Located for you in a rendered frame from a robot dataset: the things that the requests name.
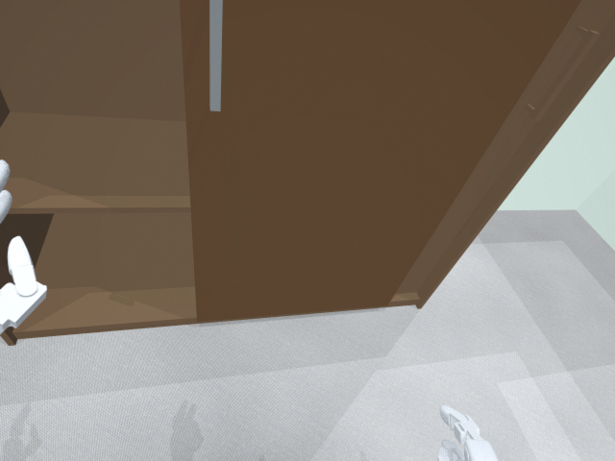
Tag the wardrobe door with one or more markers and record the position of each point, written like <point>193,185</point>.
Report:
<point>590,15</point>
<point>347,129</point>

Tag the robot right hand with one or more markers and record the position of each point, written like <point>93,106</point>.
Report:
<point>468,434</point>

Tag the robot left hand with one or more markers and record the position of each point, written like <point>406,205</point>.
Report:
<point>17,301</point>

